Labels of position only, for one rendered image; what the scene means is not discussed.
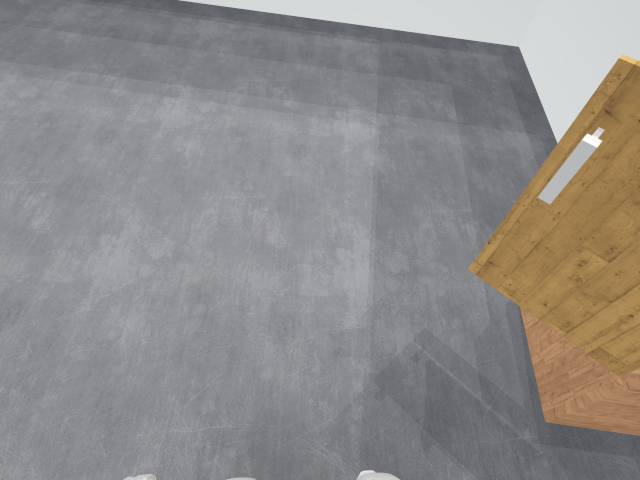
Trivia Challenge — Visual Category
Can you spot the right robot shin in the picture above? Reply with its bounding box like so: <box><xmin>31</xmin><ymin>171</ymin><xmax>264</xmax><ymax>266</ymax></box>
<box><xmin>357</xmin><ymin>470</ymin><xmax>376</xmax><ymax>479</ymax></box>

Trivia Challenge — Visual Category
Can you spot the cupboard door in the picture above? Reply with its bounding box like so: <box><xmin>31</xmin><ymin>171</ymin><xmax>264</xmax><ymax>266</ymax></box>
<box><xmin>468</xmin><ymin>54</ymin><xmax>640</xmax><ymax>377</ymax></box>

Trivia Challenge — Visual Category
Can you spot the handle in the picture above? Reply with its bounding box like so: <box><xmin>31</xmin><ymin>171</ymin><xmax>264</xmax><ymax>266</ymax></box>
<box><xmin>538</xmin><ymin>127</ymin><xmax>604</xmax><ymax>204</ymax></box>

